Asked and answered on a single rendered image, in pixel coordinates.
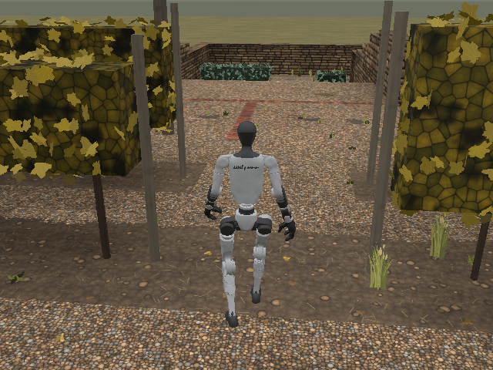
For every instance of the robot right thigh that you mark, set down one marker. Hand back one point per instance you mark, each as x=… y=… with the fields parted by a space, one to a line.
x=264 y=226

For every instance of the left robot foot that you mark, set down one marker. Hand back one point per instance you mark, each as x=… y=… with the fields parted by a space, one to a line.
x=233 y=321

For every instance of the robot right upper arm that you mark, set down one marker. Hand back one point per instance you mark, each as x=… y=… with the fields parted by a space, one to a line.
x=270 y=162

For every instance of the robot left hand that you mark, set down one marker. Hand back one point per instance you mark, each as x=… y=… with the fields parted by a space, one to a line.
x=215 y=209

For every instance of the robot left upper arm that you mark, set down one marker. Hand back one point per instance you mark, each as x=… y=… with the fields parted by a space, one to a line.
x=218 y=174

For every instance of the left robot forearm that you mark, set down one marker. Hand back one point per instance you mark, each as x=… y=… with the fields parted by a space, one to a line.
x=211 y=199

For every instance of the robot right hand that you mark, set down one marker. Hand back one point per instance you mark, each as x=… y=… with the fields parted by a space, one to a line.
x=291 y=229

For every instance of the right robot forearm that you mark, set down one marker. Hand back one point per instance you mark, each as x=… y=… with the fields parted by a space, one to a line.
x=284 y=207

